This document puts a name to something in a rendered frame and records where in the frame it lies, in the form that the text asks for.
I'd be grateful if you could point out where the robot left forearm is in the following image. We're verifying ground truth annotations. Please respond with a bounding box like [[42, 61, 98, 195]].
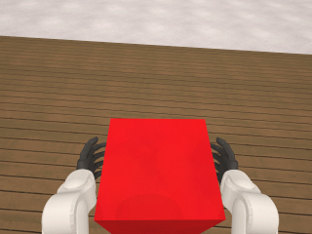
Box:
[[41, 169, 97, 234]]

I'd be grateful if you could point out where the robot right forearm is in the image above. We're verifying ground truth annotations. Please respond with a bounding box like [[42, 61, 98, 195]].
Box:
[[220, 170, 279, 234]]

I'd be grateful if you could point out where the carton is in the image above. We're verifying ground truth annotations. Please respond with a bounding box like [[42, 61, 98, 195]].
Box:
[[94, 118, 226, 234]]

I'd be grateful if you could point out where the robot right hand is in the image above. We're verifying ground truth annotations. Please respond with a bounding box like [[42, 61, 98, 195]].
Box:
[[210, 137, 239, 185]]

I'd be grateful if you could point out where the robot left hand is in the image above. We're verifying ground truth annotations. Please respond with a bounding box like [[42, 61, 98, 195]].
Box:
[[75, 136, 107, 180]]

